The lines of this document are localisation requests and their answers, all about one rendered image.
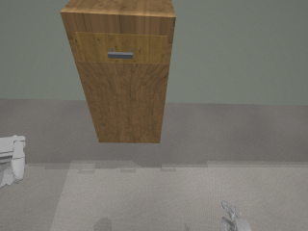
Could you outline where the drawer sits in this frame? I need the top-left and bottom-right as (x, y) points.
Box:
(72, 32), (168, 64)

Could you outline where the right robot hand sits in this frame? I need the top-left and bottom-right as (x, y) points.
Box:
(218, 200), (252, 231)

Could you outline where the left robot hand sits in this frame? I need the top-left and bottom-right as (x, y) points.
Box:
(0, 135), (29, 190)

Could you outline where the handle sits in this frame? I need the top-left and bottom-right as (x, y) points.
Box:
(108, 48), (133, 59)

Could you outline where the cabinet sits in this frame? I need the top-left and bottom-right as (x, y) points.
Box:
(60, 0), (176, 143)

